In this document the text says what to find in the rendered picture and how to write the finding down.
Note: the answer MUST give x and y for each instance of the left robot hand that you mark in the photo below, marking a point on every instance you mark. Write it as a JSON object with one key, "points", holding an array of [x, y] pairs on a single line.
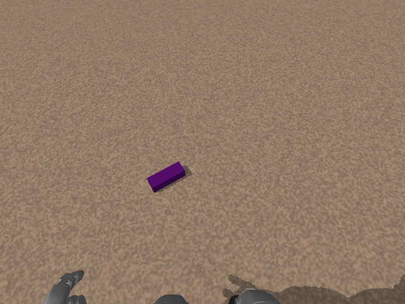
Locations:
{"points": [[59, 293]]}

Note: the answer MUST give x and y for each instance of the carton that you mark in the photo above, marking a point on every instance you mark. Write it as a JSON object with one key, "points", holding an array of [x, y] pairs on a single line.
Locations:
{"points": [[166, 176]]}

